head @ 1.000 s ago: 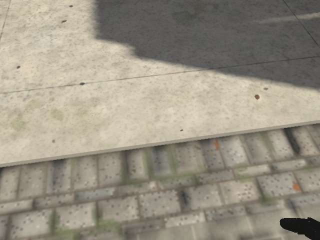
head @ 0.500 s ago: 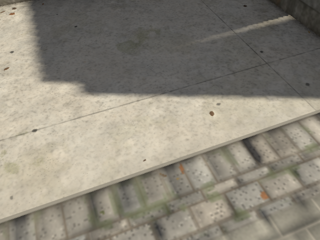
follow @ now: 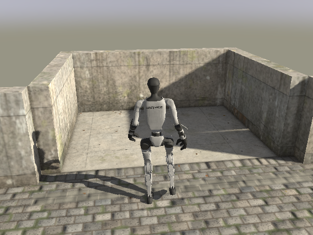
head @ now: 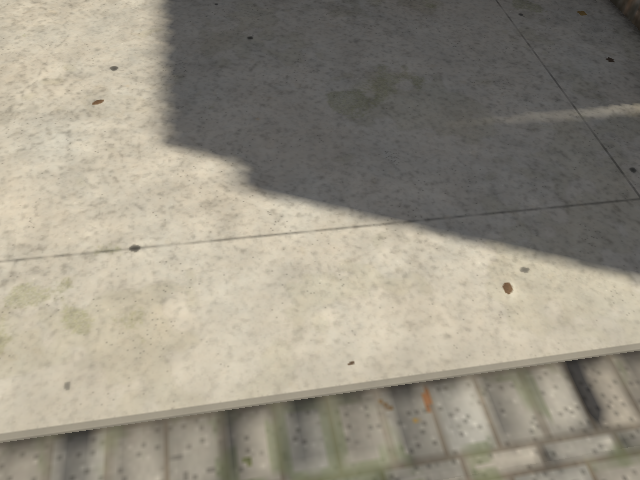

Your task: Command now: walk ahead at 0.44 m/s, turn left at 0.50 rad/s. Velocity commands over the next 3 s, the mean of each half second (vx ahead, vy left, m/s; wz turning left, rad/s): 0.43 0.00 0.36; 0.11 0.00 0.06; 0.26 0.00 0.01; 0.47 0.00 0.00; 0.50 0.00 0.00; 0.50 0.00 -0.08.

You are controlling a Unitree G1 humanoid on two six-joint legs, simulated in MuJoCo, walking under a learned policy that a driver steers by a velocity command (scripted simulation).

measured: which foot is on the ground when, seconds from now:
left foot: down 0.00-0.32, up 0.34-0.70, down 0.72-1.00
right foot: up 0.00-0.28, down 0.30-1.00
